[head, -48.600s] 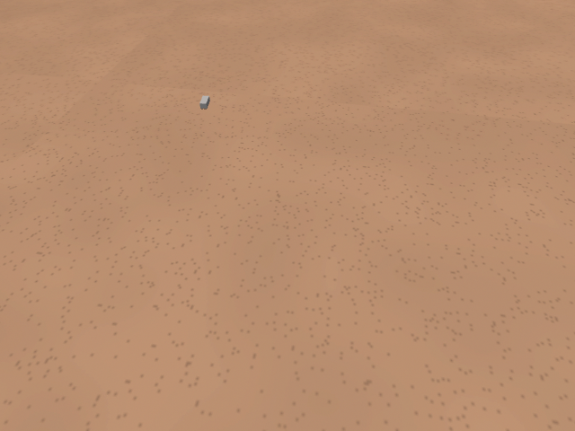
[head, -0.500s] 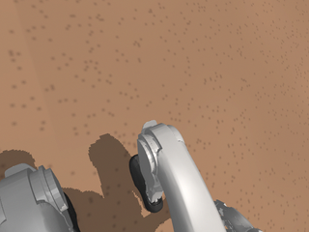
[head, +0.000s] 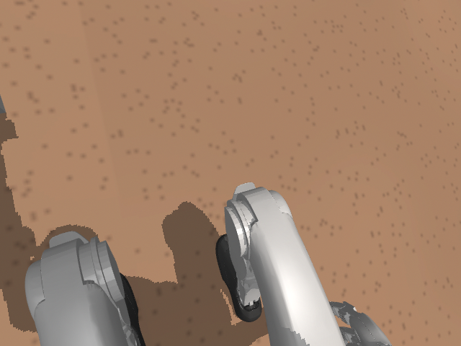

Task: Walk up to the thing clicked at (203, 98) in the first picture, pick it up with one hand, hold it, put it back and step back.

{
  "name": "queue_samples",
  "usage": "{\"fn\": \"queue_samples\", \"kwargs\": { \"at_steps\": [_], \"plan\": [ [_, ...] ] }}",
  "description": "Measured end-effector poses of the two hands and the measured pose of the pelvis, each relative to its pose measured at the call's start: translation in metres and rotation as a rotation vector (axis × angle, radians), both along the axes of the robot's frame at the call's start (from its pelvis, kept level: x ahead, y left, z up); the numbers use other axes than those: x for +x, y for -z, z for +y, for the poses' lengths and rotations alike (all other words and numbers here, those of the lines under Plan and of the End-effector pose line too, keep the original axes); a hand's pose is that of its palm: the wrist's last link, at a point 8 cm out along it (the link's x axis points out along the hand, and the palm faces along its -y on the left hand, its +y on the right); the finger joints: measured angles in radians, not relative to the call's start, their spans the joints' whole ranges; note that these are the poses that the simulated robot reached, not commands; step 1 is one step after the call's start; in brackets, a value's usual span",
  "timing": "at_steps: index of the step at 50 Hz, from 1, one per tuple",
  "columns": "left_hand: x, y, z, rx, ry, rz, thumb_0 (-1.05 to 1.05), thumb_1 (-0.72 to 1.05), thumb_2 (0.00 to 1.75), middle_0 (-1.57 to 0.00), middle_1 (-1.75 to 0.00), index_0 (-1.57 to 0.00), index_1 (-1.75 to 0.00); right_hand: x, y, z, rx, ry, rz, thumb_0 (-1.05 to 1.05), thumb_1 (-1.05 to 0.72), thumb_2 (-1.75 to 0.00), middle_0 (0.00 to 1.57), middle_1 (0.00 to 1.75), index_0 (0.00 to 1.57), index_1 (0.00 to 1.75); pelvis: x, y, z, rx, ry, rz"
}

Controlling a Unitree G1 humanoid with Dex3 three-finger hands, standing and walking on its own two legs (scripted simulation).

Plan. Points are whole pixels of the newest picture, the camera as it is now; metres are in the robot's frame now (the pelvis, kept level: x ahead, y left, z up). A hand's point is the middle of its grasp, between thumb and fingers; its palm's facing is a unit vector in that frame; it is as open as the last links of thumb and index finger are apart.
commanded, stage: lift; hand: left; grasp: from above
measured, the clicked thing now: out of the picture +0.53 +0.33 -0.18
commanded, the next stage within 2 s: hold in 1.54 s
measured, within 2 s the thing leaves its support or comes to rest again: neither
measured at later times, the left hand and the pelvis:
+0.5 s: hand out of the picture +0.42 +0.33 +0.01, palm faces -0.43 -0.12 -0.89, open 7.0 cm; pelvis -0.01 +0.00 +0.09, yaw +5 degrees
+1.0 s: hand out of the picture +0.34 +0.30 +0.21, palm faces -0.41 -0.14 -0.90, open 7.0 cm; pelvis +0.01 +0.00 +0.28, yaw +9 degrees
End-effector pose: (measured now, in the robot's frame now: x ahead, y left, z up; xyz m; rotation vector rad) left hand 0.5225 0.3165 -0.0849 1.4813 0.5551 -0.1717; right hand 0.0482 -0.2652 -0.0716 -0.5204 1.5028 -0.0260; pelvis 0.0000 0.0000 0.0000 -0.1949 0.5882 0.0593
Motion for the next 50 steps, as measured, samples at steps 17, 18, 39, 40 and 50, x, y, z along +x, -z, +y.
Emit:
{"fn": "queue_samples", "kwargs": {
  "at_steps": [17,18,39,40,50],
  "plan": [
    [-0.063,-0.088,0.013,-0.033,0.031,0.005,0.01,0.51,0.0,-0.91,-0.22,-0.97,-0.15,0.033,-0.032,-0.006,0.015,0.035,-0.092,0.0,-0.9,-0.9,0.21,0.3,0.2,0.3,-0.006,-0.053,0.0,0.039,-0.039,0.027],
    [-0.067,-0.096,0.013,-0.032,0.031,0.001,0.01,0.51,0.0,-0.91,-0.22,-0.97,-0.15,0.038,-0.035,-0.005,0.019,0.035,-0.106,0.0,-0.9,-0.9,0.21,0.3,0.2,0.3,-0.006,-0.057,0.0,0.042,-0.041,0.028],
    [-0.15,-0.265,-0.005,-0.036,0.008,-0.029,0.01,0.51,0.0,-0.91,-0.23,-0.98,-0.14,0.092,-0.147,0.029,0.146,0.071,-0.346,0.0,-0.89,-0.9,0.21,0.3,0.2,0.3,-0.006,-0.192,0.001,0.106,-0.071,-0.091],
    [-0.155,-0.274,-0.007,-0.035,0.007,-0.026,0.01,0.51,0.0,-0.91,-0.23,-0.98,-0.14,0.092,-0.155,0.03,0.15,0.075,-0.352,0.0,-0.89,-0.9,0.21,0.3,0.2,0.3,-0.006,-0.2,0.0,0.11,-0.072,-0.1],
    [-0.183,-0.356,-0.018,-0.033,-0.014,-0.028,0.01,0.51,0.0,-0.91,-0.23,-0.97,-0.15,0.098,-0.235,0.024,0.152,0.1,-0.432,0.01,-0.9,-0.9,0.21,0.3,0.2,0.3,0.007,-0.277,-0.003,0.15,-0.082,-0.206]
  ]
}}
